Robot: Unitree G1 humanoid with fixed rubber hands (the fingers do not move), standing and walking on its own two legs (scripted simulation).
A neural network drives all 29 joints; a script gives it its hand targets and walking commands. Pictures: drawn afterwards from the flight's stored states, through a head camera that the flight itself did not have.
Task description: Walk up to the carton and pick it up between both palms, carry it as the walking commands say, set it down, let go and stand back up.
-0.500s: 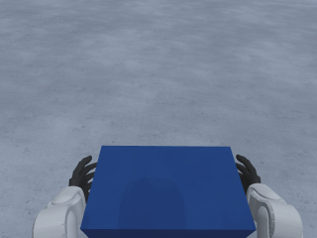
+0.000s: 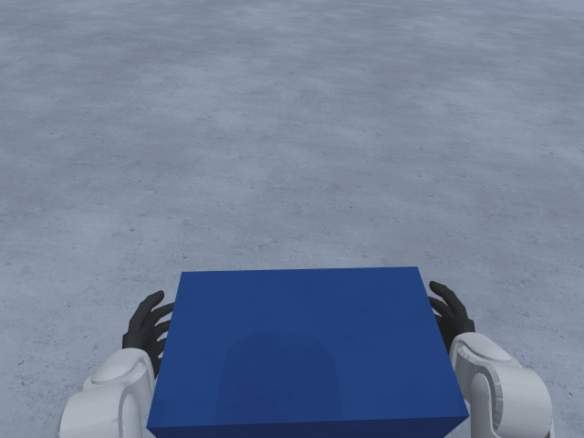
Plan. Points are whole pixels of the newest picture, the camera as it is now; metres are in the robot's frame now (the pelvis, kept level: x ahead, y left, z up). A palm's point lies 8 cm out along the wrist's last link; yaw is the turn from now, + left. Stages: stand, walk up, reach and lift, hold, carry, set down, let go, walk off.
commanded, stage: carry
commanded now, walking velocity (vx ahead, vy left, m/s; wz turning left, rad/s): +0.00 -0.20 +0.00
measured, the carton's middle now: (301, 384) +0.23 +0.00 +0.00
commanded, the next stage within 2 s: none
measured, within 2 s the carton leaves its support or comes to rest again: neither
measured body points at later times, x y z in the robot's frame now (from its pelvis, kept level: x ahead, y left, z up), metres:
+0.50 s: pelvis -0.03 -0.13 +0.00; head -0.04 -0.12 +0.45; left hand +0.21 +0.06 +0.07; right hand +0.23 -0.32 +0.07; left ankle -0.04 -0.03 -0.73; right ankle +0.01 -0.20 -0.73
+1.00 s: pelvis -0.07 -0.27 +0.00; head -0.07 -0.26 +0.45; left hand +0.18 -0.08 +0.07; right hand +0.19 -0.46 +0.07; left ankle -0.08 -0.18 -0.73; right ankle -0.02 -0.33 -0.73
